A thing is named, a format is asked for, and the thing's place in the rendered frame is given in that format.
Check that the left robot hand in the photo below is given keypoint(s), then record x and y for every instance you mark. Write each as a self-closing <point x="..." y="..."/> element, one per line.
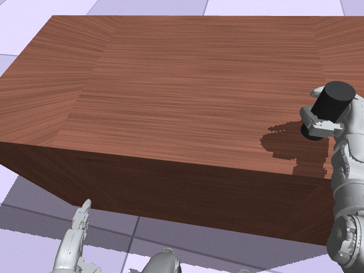
<point x="69" y="254"/>

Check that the right robot hand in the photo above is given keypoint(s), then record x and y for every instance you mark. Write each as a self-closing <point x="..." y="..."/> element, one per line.
<point x="351" y="121"/>

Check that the can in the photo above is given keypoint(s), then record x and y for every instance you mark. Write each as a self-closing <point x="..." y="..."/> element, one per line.
<point x="331" y="103"/>

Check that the right robot arm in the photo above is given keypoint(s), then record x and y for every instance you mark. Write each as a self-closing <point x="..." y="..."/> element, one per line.
<point x="345" y="244"/>

